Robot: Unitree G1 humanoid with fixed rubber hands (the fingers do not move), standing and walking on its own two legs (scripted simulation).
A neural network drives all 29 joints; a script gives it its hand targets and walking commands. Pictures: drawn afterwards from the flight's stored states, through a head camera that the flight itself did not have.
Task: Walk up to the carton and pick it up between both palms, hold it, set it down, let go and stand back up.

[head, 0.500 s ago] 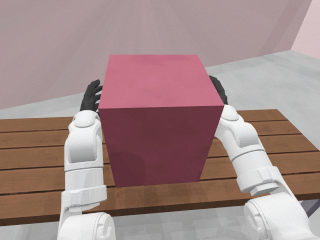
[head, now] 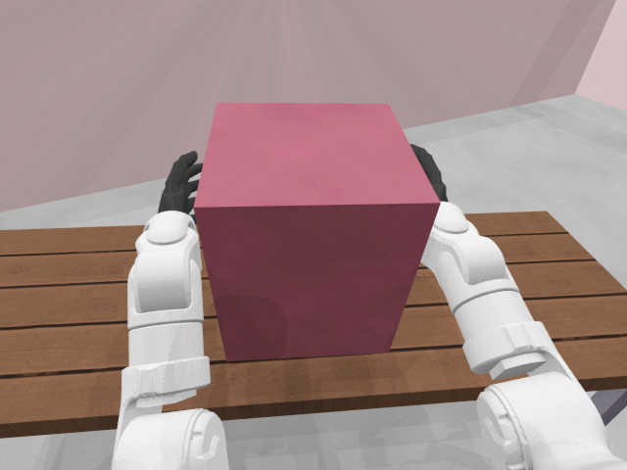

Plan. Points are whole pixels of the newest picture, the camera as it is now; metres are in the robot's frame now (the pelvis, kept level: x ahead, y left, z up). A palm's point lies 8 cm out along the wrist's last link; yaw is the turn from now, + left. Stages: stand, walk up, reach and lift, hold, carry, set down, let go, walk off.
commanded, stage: hold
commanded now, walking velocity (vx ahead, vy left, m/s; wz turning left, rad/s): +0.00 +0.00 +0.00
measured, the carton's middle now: (306, 233) +0.36 +0.01 +0.18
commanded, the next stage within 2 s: none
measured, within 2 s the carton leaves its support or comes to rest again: neither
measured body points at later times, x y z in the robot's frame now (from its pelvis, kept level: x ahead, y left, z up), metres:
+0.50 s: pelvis +0.00 +0.00 +0.00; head -0.06 +0.03 +0.45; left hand +0.38 +0.16 +0.21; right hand +0.38 -0.15 +0.22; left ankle +0.04 +0.13 -0.75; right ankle -0.02 -0.11 -0.75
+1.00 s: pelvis +0.00 +0.00 +0.00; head -0.06 +0.03 +0.45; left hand +0.38 +0.16 +0.21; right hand +0.38 -0.15 +0.22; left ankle +0.04 +0.13 -0.75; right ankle -0.02 -0.11 -0.75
